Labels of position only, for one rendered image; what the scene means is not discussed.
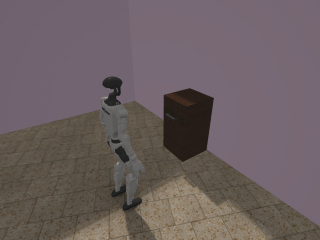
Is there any drawer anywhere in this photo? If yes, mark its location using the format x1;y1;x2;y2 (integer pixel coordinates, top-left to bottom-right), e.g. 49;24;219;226
164;105;185;127

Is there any cabinet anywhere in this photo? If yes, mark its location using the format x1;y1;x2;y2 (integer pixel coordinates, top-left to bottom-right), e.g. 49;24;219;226
163;88;214;162

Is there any robot shin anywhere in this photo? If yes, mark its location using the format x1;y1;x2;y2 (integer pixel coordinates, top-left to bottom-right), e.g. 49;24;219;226
126;177;138;205
114;162;125;192

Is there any left robot shin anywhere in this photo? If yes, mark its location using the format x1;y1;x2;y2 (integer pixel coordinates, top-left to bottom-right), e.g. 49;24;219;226
114;162;125;192

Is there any right robot shin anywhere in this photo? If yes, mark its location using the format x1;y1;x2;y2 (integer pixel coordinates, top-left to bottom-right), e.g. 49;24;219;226
126;177;138;205

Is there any handle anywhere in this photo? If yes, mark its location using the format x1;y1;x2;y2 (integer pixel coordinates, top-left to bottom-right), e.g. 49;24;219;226
165;113;178;121

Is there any robot right hand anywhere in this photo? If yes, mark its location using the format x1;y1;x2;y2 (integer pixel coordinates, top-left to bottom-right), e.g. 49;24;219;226
132;160;145;178

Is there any robot left upper arm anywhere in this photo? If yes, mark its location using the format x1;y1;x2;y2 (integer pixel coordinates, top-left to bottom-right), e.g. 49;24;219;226
99;97;108;122

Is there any robot right upper arm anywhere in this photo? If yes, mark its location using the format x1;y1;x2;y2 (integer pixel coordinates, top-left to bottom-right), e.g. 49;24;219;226
115;106;130;142

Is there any right robot forearm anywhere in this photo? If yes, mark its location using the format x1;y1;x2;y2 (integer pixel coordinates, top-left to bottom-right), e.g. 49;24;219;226
122;134;138;164

